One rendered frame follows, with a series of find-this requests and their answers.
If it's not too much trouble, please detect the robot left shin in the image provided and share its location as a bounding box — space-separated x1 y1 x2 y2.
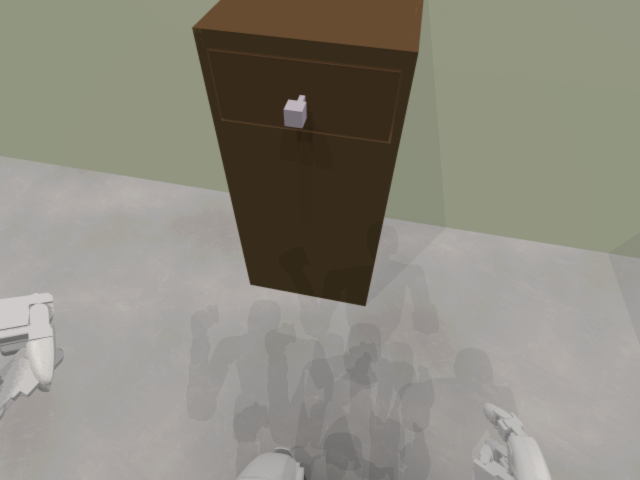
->
273 448 295 460

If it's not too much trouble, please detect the cabinet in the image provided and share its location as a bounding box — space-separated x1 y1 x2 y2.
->
192 0 424 306

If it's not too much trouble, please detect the drawer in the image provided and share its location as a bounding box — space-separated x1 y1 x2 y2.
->
209 48 401 141

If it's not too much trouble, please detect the left robot thigh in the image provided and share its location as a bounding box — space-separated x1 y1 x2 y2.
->
236 453 304 480

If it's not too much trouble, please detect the robot right hand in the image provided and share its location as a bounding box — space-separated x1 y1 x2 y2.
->
474 403 551 480

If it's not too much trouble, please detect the robot left hand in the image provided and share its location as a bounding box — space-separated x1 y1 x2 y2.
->
0 293 64 420

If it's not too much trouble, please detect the handle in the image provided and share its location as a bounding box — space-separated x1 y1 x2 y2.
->
283 95 307 128

